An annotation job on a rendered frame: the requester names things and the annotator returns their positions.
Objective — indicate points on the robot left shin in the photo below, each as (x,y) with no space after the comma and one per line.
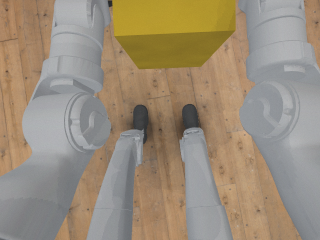
(134,133)

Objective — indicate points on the left robot forearm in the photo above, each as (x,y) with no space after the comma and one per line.
(77,39)

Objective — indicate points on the robot right thigh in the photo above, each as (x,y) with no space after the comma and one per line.
(206,217)

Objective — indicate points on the right robot upper arm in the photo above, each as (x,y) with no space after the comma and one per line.
(283,118)

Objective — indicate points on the carton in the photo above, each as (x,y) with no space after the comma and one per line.
(159,34)

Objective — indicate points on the left robot upper arm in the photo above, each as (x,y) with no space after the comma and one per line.
(63,132)

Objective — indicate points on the right robot forearm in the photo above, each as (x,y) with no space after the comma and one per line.
(277,41)

